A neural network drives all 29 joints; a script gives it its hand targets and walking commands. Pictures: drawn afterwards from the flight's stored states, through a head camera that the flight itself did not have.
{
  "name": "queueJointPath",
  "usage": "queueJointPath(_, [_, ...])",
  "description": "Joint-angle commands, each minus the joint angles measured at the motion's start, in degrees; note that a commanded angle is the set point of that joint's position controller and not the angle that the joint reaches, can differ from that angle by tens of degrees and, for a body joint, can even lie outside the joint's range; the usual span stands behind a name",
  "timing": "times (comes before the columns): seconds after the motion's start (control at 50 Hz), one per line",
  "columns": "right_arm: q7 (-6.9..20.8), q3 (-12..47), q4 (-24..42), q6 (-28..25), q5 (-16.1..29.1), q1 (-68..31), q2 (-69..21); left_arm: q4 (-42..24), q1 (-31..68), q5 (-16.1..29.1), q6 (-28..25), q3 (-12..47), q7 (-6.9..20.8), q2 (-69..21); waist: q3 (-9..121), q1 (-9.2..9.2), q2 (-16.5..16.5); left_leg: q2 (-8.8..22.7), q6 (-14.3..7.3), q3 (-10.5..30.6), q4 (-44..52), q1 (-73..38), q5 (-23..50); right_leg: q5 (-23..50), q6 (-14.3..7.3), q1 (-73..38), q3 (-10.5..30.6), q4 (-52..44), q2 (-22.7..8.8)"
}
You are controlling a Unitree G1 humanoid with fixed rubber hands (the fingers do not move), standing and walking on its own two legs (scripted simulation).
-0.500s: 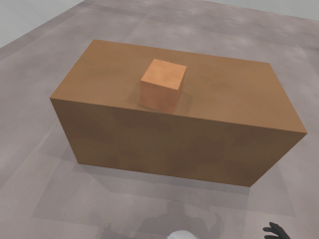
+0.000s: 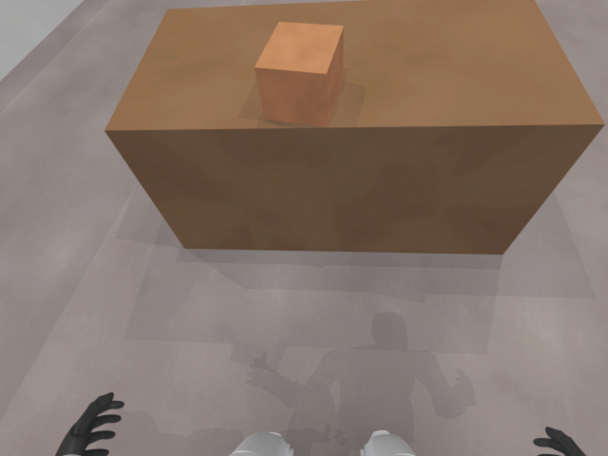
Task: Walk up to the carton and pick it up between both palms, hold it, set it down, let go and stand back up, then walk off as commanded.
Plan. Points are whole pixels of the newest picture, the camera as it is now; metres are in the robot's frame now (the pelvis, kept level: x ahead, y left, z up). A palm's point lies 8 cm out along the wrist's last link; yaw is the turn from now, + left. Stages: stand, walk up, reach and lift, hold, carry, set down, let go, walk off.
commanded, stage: walk off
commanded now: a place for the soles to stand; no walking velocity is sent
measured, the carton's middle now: (303, 74) +0.94 +0.04 -0.08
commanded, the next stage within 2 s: none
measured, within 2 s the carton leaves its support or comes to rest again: neither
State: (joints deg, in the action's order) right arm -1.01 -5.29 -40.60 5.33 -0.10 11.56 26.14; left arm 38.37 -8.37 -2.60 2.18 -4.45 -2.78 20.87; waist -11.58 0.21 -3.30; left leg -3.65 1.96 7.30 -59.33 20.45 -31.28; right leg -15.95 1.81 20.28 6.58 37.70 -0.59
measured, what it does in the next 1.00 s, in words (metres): walks backwards: left foot, then right foot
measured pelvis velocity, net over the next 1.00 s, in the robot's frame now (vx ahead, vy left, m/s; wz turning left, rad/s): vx -0.24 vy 0.01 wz -0.01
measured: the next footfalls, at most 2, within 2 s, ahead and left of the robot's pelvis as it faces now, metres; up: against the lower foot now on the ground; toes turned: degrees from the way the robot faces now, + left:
left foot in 0.08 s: -0.02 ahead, +0.15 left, +0.00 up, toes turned -2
right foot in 0.40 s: -0.07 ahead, -0.13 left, +0.00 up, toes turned +5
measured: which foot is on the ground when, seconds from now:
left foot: up 0.00-0.06, down 0.08-0.42, up 0.44-0.70, down 0.72-1.00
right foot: down 0.00-0.10, up 0.12-0.38, down 0.40-0.74, up 0.76-0.98, down 1.00-1.00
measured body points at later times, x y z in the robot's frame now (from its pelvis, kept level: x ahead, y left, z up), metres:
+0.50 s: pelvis -0.14 +0.00 +0.00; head -0.08 -0.02 +0.44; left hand -0.02 +0.32 -0.10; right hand +0.01 -0.33 -0.10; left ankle -0.10 +0.15 -0.69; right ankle -0.10 -0.13 -0.72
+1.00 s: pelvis -0.24 +0.01 +0.00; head -0.24 +0.05 +0.45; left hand -0.18 +0.34 -0.13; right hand -0.11 -0.30 -0.07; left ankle -0.22 +0.16 -0.72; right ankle -0.23 -0.13 -0.73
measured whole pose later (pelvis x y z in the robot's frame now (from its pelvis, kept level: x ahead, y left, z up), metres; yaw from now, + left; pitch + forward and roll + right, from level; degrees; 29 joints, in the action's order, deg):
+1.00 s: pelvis -0.24 +0.01 +0.00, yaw +0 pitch -4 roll +0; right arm -0.1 -4.0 -44.3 0.3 -0.8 9.7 20.2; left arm 50.5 -15.4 1.9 1.2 -5.8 0.6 23.4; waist -4.9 0.9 4.2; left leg 1.4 1.8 2.6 -36.5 13.8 -18.5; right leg -21.2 1.9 12.4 5.2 35.0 0.1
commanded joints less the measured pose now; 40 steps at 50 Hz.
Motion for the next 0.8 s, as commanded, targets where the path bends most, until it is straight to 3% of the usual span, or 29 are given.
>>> queueJointPath(0.0, [-0.27,-2.91,2.85,-2.21,0.5,4.42,8.62,-2.71,-1.73,1.69,1.04,-3.96,0.58,16.44,18.63,1.77,19.92,2.01,-1.64,-5.7,31.2,-7.38,8.6,28.61,-10.21,-16.29,9.34,-2.8,-11.66])
queueJointPath(0.02, [-0.39,-2.68,1.58,-2.65,0.26,4.93,9.45,-2.63,-1.16,2.7,1.24,-3.65,1.11,15.68,18.9,0.99,16.11,1.69,-1.96,-5.19,36.01,-11.51,18.19,23.38,-8.13,-13.08,7.71,-1.4,-9.41])
queueJointPath(0.04, [-0.26,-3.51,1.61,-3.23,-0.14,4.06,10.88,-2.35,-0.28,3.26,0.94,-3.55,1.04,14.45,19.31,0.26,10.49,6.44,-3.67,1.4,35.52,-16.79,21.96,18.01,-5.39,-5.63,5.33,3.84,-6.94])
queueJointPath(0.06, [-0.04,-4.9,2.59,-3.59,-0.64,4.07,15.43,-3.31,-0.45,3.56,0.48,-3.29,0.93,11.27,20.56,-0.93,-2.93,19.77,-9.39,18.03,37.93,-20.08,30.63,0.27,-2.38,5.29,0.33,16.1,2.96])
queueJointPath(0.08, [-0.19,-4.7,4.03,-4.0,-0.38,1.12,15.88,-3.68,1.63,2.95,0.86,-5.15,0.07,11.76,15.47,-2.26,-6.4,26.19,-17.94,20.43,36.29,-11.32,38.0,-22.75,-0.22,7.13,2.43,29.92,7.66])
queueJointPath(0.1, [-0.31,-5.18,5.26,-4.64,-0.06,0.93,16.68,-4.49,3.8,2.66,1.57,-6.04,-0.63,13.52,10.99,-3.37,-6.26,29.73,-21.14,25.38,38.02,-1.5,33.53,-23.2,-1.23,4.27,7.85,36.73,5.68])
queueJointPath(0.12, [-0.39,-4.52,6.16,-4.72,-0.33,-1.15,13.92,-3.07,3.04,3.22,1.18,-5.81,-0.05,14.15,9.15,-1.78,-1.01,26.04,-19.56,20.4,36.65,-0.8,34.03,-20.24,-1.68,5.67,8.68,38.72,5.7])
queueJointPath(0.14, [-0.31,-2.96,6.86,-4.23,-0.98,-4.69,11.33,-1.11,1.31,3.66,0.57,-5.6,1.05,15.3,6.77,-0.8,-2.81,19.34,-16.22,12.68,36.06,-2.6,33.14,-16.77,-1.18,6.68,8.12,38.15,7.31])
queueJointPath(0.18, [-1.36,-3.25,6.71,-3.51,-1.14,-7.65,10.36,1.44,-2.74,3.27,0.22,-5.4,1.7,14.38,9.77,-0.34,-5.91,16.42,-13.86,3.7,31.89,-12.45,41.35,-13.91,-0.08,9.03,4.84,31.13,6.97])
queueJointPath(0.22, [-1.8,-2.16,5.68,-3.04,-0.63,-3.88,9.98,2.47,-1.0,3.44,0.22,-4.37,1.74,12.72,7.79,-2.53,-12.73,16.29,-12.86,3.89,29.4,-16.6,50.64,-15.68,0.17,9.52,3.61,21.6,5.44])
queueJointPath(0.28, [-1.38,-2.75,5.69,-2.67,-0.23,-1.08,10.5,3.16,0.26,3.53,-0.09,-4.12,1.77,12.09,7.34,-3.85,-15.78,17.21,-12.62,7.32,28.43,-17.88,54.22,-14.95,-0.5,5.75,2.21,6.44,3.07])
queueJointPath(0.34, [-0.73,-2.19,5.44,-1.63,0.36,-1.01,10.88,4.79,-3.59,2.81,-1.28,-4.77,1.7,13.62,13.33,-2.19,-10.58,14.87,-9.76,5.03,23.86,-14.49,43.3,-4.25,-1.63,-7.17,-0.84,-15.37,1.7])
queueJointPath(0.36, [-0.73,-2.06,5.91,-1.68,0.65,0.21,10.0,4.45,-4.78,2.4,-1.75,-5.13,1.78,14.8,17.51,-1.84,-5.75,12.43,-7.51,3.94,20.0,-13.87,35.08,3.76,-2.59,-11.12,3.18,-19.28,-0.77])
queueJointPath(0.38, [-0.44,-2.39,5.44,-1.83,0.85,0.52,9.96,3.76,-2.99,2.26,-1.9,-5.73,1.89,18.46,16.72,-2.5,0.89,6.38,-4.83,-0.57,13.84,-6.38,26.97,16.12,-4.5,-12.77,14.89,-17.26,-7.68])
queueJointPath(0.4, [-0.43,-2.42,5.74,-1.62,1.66,-1.98,8.66,2.04,1.95,2.16,-1.86,-6.47,1.92,22.28,15.75,-0.68,14.94,-0.96,-1.81,-4.76,1.07,0.45,-1.15,15.52,-13.08,-7.63,25.95,-17.39,-18.75])
queueJointPath(0.42, [-1.4,-2.71,6.07,-0.96,0.96,-4.75,8.4,1.09,2.25,1.53,-2.28,-5.73,2.24,21.32,13.6,1.14,16.4,-1.26,-3.3,4.56,-7.59,-1.72,-6.66,11.87,-18.67,3.61,30.11,-18.5,-21.9])
queueJointPath(0.44, [-1.52,-3.2,5.34,-0.6,0.84,-5.14,8.61,0.85,0.81,0.92,-2.32,-5.62,2.22,18.77,9.34,0.78,16.86,-0.33,-3.21,4.17,-12.3,-1.57,-4.63,11.78,-18.81,7.95,28.59,-18.63,-19.74])
queueJointPath(0.48, [-0.7,-3.65,3.17,-1.82,1.06,-0.46,9.98,-1.28,6.1,1.39,-0.83,-5.41,1.42,15.97,8.83,0.43,14.89,-2.02,-2.16,3.65,-13.28,2.63,0.2,13.99,-15.47,-0.7,13.89,-14.19,-11.72])
queueJointPath(0.52, [-0.82,-2.72,3.53,-2.09,0.62,0.92,10.56,-0.05,1.48,1.0,-0.41,-4.67,0.41,14.03,12.64,2.18,14.51,-2.27,-0.73,3.51,-6.77,7.31,0.01,28.36,-14.14,-14.84,9.48,-8.17,-9.93])
queueJointPath(0.54, [-0.77,-2.68,4.49,-2.16,0.47,-0.26,9.89,-0.54,-2.08,0.61,-0.49,-4.3,0.49,13.01,15.93,4.51,17.45,-2.23,-0.5,2.01,-3.68,8.44,-1.12,27.99,-14.02,-19.63,10.42,-7.74,-9.72])
queueJointPath(0.56, [-0.53,-2.64,3.94,-2.05,0.23,-0.97,9.65,-0.22,-3.42,0.31,-0.39,-4.08,0.25,13.11,15.12,4.56,16.58,-1.44,0.32,2.16,-0.36,7.56,-2.83,21.31,-13.77,-18.53,13.01,-9.07,-10.8])
queueJointPath(0.58, [-0.32,-2.7,3.81,-1.98,0.2,0.92,9.51,-0.64,-2.62,0.32,-0.02,-3.77,0.27,12.18,14.37,4.1,20.22,0.72,0.15,2.02,7.16,7.77,-3.26,12.75,-13.4,-20.28,13.8,-10.38,-10.93])
queueJointPath(0.62, [0.29,-2.54,1.89,-2.67,0.69,2.03,8.65,-1.29,-2.46,1.11,0.42,-3.26,0.9,12.66,13.34,4.36,19.04,2.02,-0.02,-3.8,22.54,-0.94,-2.61,0.31,-11.08,-14.74,9.86,-13.19,-9.44])
queueJointPath(0.66, [0.53,-2.95,-0.87,-3.67,0.48,7.66,8.06,-1.05,-0.55,2.3,0.8,-3.93,1.26,14.1,13.33,0.79,17.06,0.79,-1.37,-7.6,37.09,-12.09,10.54,-5.46,-7.42,-6.78,6.82,-8.22,-8.77])
queueJointPath(0.68, [0.56,-3.1,-2.13,-4.07,0.27,7.0,9.13,-0.41,-0.97,3.3,0.71,-3.85,1.62,12.77,12.72,0.42,11.41,3.66,-3.05,-0.31,37.93,-17.38,13.12,-9.29,-4.83,1.92,3.97,-4.01,-6.01])
queueJointPath(0.7, [0.73,-3.86,-1.91,-4.36,-0.77,6.0,11.69,-0.61,-0.88,3.72,0.12,-3.13,1.6,9.51,10.24,-0.76,1.06,13.22,-7.15,12.97,41.01,-16.38,4.42,-10.75,-2.46,9.87,0.84,3.87,-0.98])
queueJointPath(0.72, [0.38,-4.02,0.31,-5.24,-0.66,0.57,13.32,-1.61,-1.54,4.3,0.0,-4.55,1.74,9.93,9.13,-1.91,-6.89,24.41,-14.96,25.2,46.03,-6.1,-7.71,-18.75,0.26,10.49,-0.99,18.79,4.74])
queueJointPath(0.74, [0.01,-5.28,1.72,-6.09,-0.63,-3.72,15.91,-2.78,-0.22,3.99,1.01,-6.22,1.47,12.27,3.2,-0.84,-5.08,29.46,-20.51,31.36,48.73,10.51,-18.91,-15.66,-0.15,3.95,7.1,28.94,0.47])
queueJointPath(0.78, [0.29,-2.44,2.77,-7.41,-0.83,-7.24,8.25,-0.05,1.76,4.66,-0.09,-4.88,2.54,13.36,1.41,0.11,3.39,18.84,-13.43,19.98,45.89,9.58,-5.37,-10.31,-0.84,1.11,8.43,27.76,3.1])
